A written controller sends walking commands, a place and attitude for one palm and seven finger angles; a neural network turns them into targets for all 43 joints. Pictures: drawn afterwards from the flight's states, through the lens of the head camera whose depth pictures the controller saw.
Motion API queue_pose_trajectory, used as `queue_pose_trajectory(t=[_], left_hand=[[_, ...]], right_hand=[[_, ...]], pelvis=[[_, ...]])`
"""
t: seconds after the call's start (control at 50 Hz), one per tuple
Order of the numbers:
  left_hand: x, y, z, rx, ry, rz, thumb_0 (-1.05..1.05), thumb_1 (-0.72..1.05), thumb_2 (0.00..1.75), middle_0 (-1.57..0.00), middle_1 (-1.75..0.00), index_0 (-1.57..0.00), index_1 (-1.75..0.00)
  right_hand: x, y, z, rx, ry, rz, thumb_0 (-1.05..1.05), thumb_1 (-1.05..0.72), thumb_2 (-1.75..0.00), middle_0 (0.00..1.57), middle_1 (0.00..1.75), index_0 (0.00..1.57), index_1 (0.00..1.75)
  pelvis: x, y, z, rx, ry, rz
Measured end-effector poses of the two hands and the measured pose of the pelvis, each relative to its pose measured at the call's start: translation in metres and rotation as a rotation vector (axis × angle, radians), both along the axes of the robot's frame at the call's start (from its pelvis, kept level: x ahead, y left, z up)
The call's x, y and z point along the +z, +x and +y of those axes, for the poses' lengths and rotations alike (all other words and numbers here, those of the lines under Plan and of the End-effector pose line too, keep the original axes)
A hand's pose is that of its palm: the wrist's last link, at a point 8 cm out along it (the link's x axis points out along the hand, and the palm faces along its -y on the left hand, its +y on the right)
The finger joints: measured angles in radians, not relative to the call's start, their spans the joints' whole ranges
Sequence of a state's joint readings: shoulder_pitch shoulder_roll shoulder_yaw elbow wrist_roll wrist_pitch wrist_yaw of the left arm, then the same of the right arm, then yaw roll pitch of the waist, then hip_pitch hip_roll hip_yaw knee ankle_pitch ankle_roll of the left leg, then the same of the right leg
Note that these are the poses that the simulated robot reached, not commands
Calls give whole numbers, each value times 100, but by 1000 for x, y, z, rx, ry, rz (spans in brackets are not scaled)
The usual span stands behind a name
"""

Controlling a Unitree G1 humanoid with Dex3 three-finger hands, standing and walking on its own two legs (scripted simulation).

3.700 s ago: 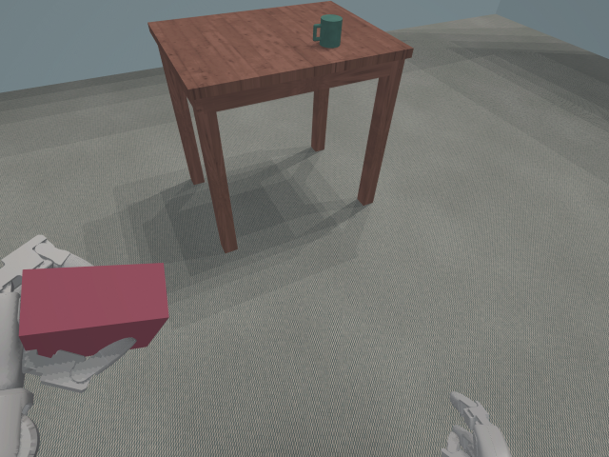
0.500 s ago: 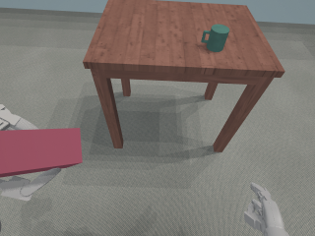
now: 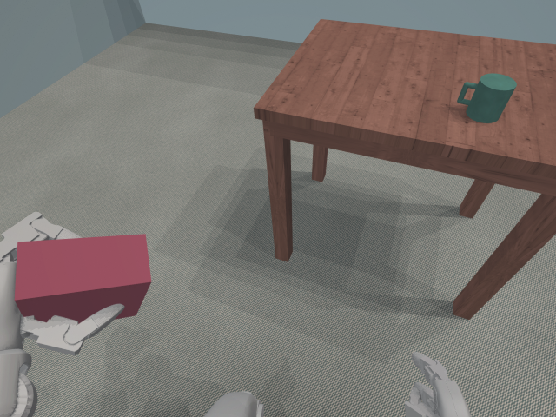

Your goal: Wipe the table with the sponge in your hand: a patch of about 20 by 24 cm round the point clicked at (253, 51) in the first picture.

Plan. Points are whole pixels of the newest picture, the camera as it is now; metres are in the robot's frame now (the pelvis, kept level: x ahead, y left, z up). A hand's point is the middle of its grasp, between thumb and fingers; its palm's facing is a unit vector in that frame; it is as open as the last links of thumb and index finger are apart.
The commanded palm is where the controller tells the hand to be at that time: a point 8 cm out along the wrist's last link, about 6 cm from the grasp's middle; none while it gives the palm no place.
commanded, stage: walk to a spot facing it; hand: left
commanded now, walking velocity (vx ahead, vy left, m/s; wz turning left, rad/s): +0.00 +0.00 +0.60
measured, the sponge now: (104, 283) +0.23 +0.21 +0.15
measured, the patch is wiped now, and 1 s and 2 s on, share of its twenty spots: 0.00 0.00 0.00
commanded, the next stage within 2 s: turn to face it in 1.62 s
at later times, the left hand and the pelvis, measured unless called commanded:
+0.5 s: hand out of the picture +0.08 +0.30 +0.19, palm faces +0.64 -0.68 -0.36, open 9.6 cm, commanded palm +0.03 +0.33 +0.18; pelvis -0.04 +0.01 +0.01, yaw +17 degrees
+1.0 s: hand out of the picture +0.11 +0.31 +0.18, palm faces +0.73 -0.52 -0.45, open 9.6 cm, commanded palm +0.04 +0.32 +0.18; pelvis +0.03 +0.00 +0.01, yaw +28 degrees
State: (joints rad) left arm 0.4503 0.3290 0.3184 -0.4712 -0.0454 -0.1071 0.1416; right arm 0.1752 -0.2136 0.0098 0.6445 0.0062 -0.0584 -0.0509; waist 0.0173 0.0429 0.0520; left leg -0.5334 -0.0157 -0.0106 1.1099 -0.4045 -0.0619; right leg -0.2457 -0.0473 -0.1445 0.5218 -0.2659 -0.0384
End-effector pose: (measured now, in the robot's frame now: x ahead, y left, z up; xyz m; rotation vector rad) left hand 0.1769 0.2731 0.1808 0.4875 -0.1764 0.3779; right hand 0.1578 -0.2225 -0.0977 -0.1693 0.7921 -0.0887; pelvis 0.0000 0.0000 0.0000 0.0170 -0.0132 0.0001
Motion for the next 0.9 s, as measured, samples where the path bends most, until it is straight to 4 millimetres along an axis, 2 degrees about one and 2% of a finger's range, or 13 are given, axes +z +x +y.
queue_pose_trajectory(t=[0.12,0.22,0.28,0.36,0.44,0.5,0.6,0.66,0.72,0.82,0.9], left_hand=[[5,-32,6,24,9,-27,0,-45,99,-81,-133,-80,-133],[11,-69,29,77,31,-110,0,-45,99,-81,-133,-80,-133],[8,-91,45,106,32,-177,0,-45,99,-81,-133,-80,-133],[11,-113,59,152,61,-188,0,-45,99,-81,-133,-80,-133],[18,-135,59,198,47,-185,0,-45,99,-81,-133,-80,-133],[20,-146,55,233,39,-171,0,-45,99,-81,-133,-80,-133],[17,-147,48,309,46,-125,0,-45,99,-81,-133,-80,-133],[12,-138,38,342,73,-104,0,-45,99,-81,-133,-80,-133],[8,-127,26,343,67,-102,0,-45,99,-81,-133,-80,-133],[14,-121,18,335,64,-69,0,-45,99,-81,-133,-80,-133],[17,-122,27,375,91,-26,0,-45,99,-81,-133,-80,-133]], right_hand=[[25,-2,-23,2,-118,-29,1,-90,-90,20,30,20,30],[36,0,-18,64,-197,-51,1,-90,-90,20,30,20,30],[35,1,-2,100,-209,-83,1,-90,-90,20,30,20,30],[32,-7,34,159,-119,-76,1,-91,-90,19,30,20,30],[28,-15,69,241,-26,-41,1,-90,-90,20,30,20,30],[24,-16,86,297,15,-21,1,-90,-90,20,30,20,30],[12,-3,93,366,51,-7,1,-90,-90,20,30,20,30],[1,16,85,391,60,-15,1,-90,-90,20,30,21,30],[-9,37,69,404,31,-3,1,-90,-90,20,30,21,30],[4,69,37,369,-52,14,1,-90,-90,20,30,20,30],[17,92,25,364,-117,13,1,-90,-90,20,30,20,30]], pelvis=[[6,-13,-4,83,19,12],[-1,-28,7,142,3,30],[-12,-39,16,169,7,17],[-6,-46,18,231,-28,-4],[4,-46,16,271,-57,-6],[8,-44,13,292,-66,-6],[7,-34,1,317,-53,-4],[-3,-24,-11,333,-28,0],[-8,-19,-20,376,-23,-11],[2,-2,-21,416,10,-4],[8,14,-18,453,25,12]])
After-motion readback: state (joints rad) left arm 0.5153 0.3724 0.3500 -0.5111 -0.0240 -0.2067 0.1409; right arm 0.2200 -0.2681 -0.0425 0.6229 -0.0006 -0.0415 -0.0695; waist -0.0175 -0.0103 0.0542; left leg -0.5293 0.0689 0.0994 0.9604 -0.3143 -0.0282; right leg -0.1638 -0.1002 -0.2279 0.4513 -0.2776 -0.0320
